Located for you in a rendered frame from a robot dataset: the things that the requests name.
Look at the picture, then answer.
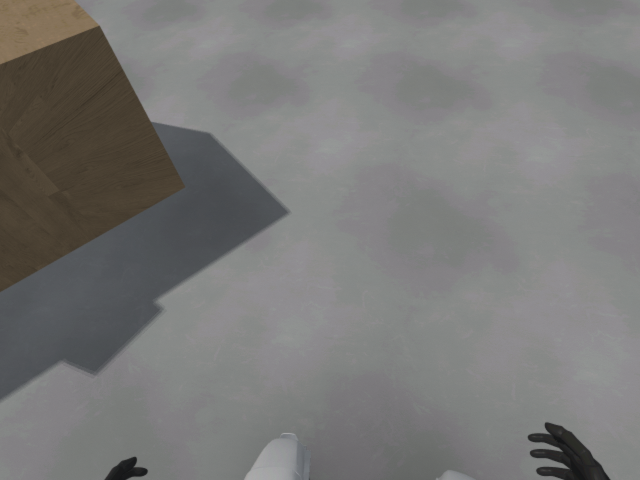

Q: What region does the left robot thigh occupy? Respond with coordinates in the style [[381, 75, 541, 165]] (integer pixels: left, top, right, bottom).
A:
[[244, 438, 311, 480]]

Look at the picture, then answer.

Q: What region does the right robot hand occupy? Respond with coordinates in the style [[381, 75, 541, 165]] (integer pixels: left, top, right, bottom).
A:
[[528, 422, 610, 480]]

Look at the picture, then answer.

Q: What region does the left robot hand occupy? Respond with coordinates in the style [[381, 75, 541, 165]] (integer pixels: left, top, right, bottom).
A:
[[105, 457, 148, 480]]

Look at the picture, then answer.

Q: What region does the pedestal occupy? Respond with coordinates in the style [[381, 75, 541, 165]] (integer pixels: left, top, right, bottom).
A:
[[0, 0, 185, 292]]

